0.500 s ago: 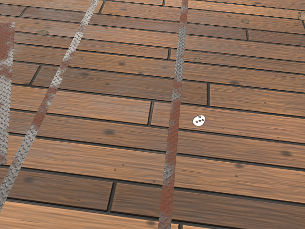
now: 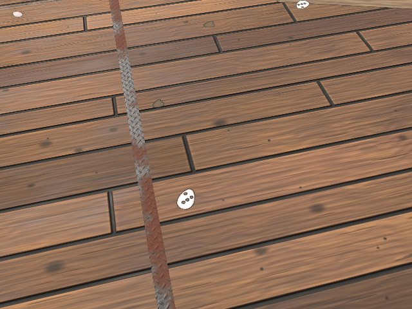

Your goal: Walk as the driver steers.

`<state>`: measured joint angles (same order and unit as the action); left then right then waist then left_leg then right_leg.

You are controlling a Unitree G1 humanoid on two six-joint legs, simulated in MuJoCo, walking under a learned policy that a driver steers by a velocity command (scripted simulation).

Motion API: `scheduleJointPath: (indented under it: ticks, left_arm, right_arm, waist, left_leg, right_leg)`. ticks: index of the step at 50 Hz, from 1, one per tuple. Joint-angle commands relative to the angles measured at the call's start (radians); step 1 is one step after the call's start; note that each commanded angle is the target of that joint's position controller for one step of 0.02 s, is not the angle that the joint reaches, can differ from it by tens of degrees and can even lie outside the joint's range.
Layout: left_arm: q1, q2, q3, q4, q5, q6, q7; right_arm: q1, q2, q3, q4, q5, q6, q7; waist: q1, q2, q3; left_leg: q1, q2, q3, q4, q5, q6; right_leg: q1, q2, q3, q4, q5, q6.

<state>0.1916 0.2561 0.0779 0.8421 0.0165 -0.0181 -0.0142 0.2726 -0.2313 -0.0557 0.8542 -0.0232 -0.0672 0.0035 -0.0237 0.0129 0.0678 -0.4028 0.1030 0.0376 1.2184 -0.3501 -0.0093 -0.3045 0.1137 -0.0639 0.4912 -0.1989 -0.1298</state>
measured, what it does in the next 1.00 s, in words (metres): walks ahead, turning right: left foot, then right foot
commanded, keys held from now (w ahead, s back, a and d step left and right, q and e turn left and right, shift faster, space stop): w+e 0.26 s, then e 0.12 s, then no key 0.62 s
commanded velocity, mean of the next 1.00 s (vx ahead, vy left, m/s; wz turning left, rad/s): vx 0.24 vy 0.00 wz -0.36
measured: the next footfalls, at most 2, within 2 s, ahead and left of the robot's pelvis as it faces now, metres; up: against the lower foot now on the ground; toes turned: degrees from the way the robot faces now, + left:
left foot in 0.40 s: +0.42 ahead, +0.09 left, +0.00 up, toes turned -16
right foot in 0.82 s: +0.30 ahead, -0.10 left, +0.00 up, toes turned -17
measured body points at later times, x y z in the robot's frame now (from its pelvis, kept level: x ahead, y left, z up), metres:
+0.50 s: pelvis +0.26 +0.03 -0.01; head +0.31 +0.03 +0.44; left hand +0.35 +0.30 -0.14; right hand +0.39 -0.26 -0.10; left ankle +0.38 +0.10 -0.73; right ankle +0.09 -0.04 -0.64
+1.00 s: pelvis +0.30 +0.01 +0.01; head +0.29 +0.00 +0.46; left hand +0.47 +0.19 -0.12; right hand +0.27 -0.25 -0.13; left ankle +0.38 +0.10 -0.73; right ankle +0.26 -0.09 -0.73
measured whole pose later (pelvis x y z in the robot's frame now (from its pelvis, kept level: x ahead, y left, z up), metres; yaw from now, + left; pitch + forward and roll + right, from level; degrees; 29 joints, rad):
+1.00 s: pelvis +0.30 +0.01 +0.01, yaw -19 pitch -1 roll +0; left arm 0.22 0.20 -0.01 0.87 0.01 0.00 0.02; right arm 0.29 -0.22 -0.01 0.88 -0.01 0.00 0.01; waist -0.03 0.03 0.00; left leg -0.25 0.02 0.05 0.40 -0.13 0.01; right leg -0.18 0.04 0.02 0.42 -0.22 -0.03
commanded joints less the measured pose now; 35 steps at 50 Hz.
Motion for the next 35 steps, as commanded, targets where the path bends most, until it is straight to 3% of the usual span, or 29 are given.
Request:
scheduleJointPath:
  ticks: [1,3,6,11,14,16,18,19,20,21,22,23,24,25,27,30,33,35]
  left_arm:
    - [0.054,0.107,0.021,-0.044,-0.018,-0.033,0.012]
    - [0.093,0.134,0.026,-0.035,-0.02,-0.046,0.008]
    - [0.168,0.147,0.027,-0.024,-0.017,-0.048,0.007]
    - [0.266,0.155,0.027,-0.014,-0.015,-0.046,0.012]
    - [0.303,0.162,0.026,-0.011,-0.008,-0.041,0.021]
    - [0.298,0.173,0.029,-0.014,-0.004,-0.034,0.03]
    - [0.241,0.187,0.032,-0.033,-0.002,-0.034,0.033]
    - [0.208,0.199,0.035,-0.043,-0.01,-0.04,0.029]
    - [0.18,0.176,0.029,-0.061,-0.028,-0.05,0.023]
    - [0.22,0.075,0.005,-0.1,-0.04,-0.053,0.028]
    - [0.386,0.108,0.015,-0.106,-0.055,-0.038,0.042]
    - [0.385,0.155,0.021,-0.047,-0.014,-0.014,0.048]
    - [0.302,0.148,0.019,-0.049,0.001,-0.005,0.037]
    - [0.264,0.123,0.014,-0.055,0.005,0.003,0.028]
    - [0.247,0.092,0.005,-0.056,0.016,0.032,0.009]
    - [0.233,0.08,-0.002,-0.062,0.007,0.048,0.003]
    - [0.175,0.058,-0.021,-0.07,0.012,0.061,0.0]
    - [0.12,0.051,-0.034,-0.076,0.01,0.068,-0.002]
  right_arm:
    - [0.054,-0.094,-0.019,-0.064,-0.028,0.018,0.006]
    - [0.022,-0.083,-0.017,-0.081,-0.028,0.037,0.013]
    - [-0.112,-0.089,-0.014,-0.131,-0.025,0.044,0.014]
    - [-0.278,-0.092,-0.004,-0.193,-0.018,0.038,0.021]
    - [-0.359,-0.092,0.006,-0.231,-0.011,0.027,0.025]
    - [-0.346,-0.097,0.009,-0.24,-0.005,0.014,0.019]
    - [-0.211,-0.135,-0.001,-0.204,-0.003,0.001,0.003]
    - [-0.105,-0.159,-0.01,-0.176,-0.004,-0.009,-0.009]
    - [0.031,-0.193,-0.019,-0.151,-0.018,-0.027,-0.02]
    - [0.135,-0.26,-0.025,-0.152,-0.033,-0.03,-0.029]
    - [0.097,-0.293,-0.038,-0.164,-0.009,-0.012,-0.018]
    - [0.017,-0.195,-0.022,-0.191,0.011,0.002,-0.011]
    - [-0.043,-0.106,0.005,-0.196,0.017,0.004,-0.01]
    - [-0.078,-0.072,0.019,-0.19,0.009,0.007,-0.012]
    - [-0.073,-0.098,0.017,-0.163,0.009,0.004,-0.016]
    - [-0.071,-0.121,0.014,-0.142,0.002,-0.005,-0.01]
    - [-0.092,-0.121,0.017,-0.132,-0.001,0.007,-0.007]
    - [-0.075,-0.132,0.014,-0.12,-0.003,0.023,-0.004]
  waist:
    - [-0.011,-0.013,-0.088]
    - [-0.01,-0.02,-0.081]
    - [0.033,-0.046,-0.037]
    - [0.094,-0.068,-0.027]
    - [0.117,-0.074,-0.008]
    - [0.104,-0.091,-0.016]
    - [0.043,-0.111,-0.07]
    - [-0.011,-0.101,-0.116]
    - [-0.077,-0.062,-0.2]
    - [-0.076,0.125,-0.35]
    - [0.017,0.31,-0.51]
    - [0.04,0.12,-0.425]
    - [0.034,0.051,-0.286]
    - [0.046,0.034,-0.211]
    - [0.057,0.095,-0.15]
    - [0.079,0.094,-0.182]
    - [0.079,0.123,-0.175]
    - [0.05,0.152,-0.161]
  left_leg:
    - [-0.168,0.033,-0.053,-0.058,0.035,-0.017]
    - [-0.187,0.025,-0.04,-0.118,0.077,-0.034]
    - [-0.278,0.019,-0.034,-0.239,0.185,-0.05]
    - [-0.337,-0.022,-0.044,-0.431,0.309,-0.045]
    - [-0.319,-0.061,-0.038,-0.535,0.313,-0.029]
    - [-0.221,-0.099,-0.037,-0.612,0.298,-0.007]
    - [0.01,-0.149,-0.039,-0.691,0.267,0.027]
    - [0.152,-0.153,-0.032,-0.758,0.332,0.044]
    - [0.379,-0.045,-0.096,-0.79,0.503,0.076]
    - [0.611,0.259,-0.327,-0.696,0.994,0.131]
    - [0.689,0.421,-0.641,-0.723,1.227,0.289]
    - [0.557,0.36,-0.573,-0.747,1.081,0.286]
    - [0.43,0.282,-0.421,-0.781,0.986,0.263]
    - [0.344,0.224,-0.33,-0.823,0.905,0.232]
    - [0.218,0.16,-0.219,-0.883,0.888,0.221]
    - [0.165,0.149,-0.152,-0.898,0.909,0.237]
    - [0.111,0.124,-0.107,-0.928,0.686,0.222]
    - [0.089,0.108,-0.111,-0.946,0.466,0.213]
  right_leg:
    - [0.185,-0.267,0.332,-0.255,0.375,-0.161]
    - [0.161,-0.243,0.313,-0.273,0.383,-0.159]
    - [0.178,-0.229,0.332,-0.298,0.338,-0.138]
    - [0.289,-0.226,0.368,-0.265,0.37,-0.112]
    - [0.335,-0.23,0.385,-0.206,0.495,-0.105]
    - [0.332,-0.218,0.381,-0.126,0.653,-0.066]
    - [0.276,-0.186,0.386,-0.012,0.785,-0.002]
    - [0.25,-0.15,0.379,0.107,0.813,0.026]
    - [0.139,-0.099,0.357,0.305,0.641,0.052]
    - [-0.022,0.002,0.237,0.621,-0.097,0.075]
    - [-0.152,0.087,0.196,0.825,-0.461,0.088]
    - [-0.166,0.009,0.222,0.879,-0.365,0.091]
    - [-0.182,-0.012,0.203,0.842,-0.316,0.107]
    - [-0.186,-0.041,0.194,0.788,-0.29,0.118]
    - [-0.127,-0.049,0.173,0.721,-0.244,0.134]
    - [-0.071,-0.036,0.161,0.632,-0.209,0.137]
    - [-0.014,-0.069,0.123,0.438,-0.17,0.131]
    - [0.036,-0.081,0.088,0.309,-0.159,0.127]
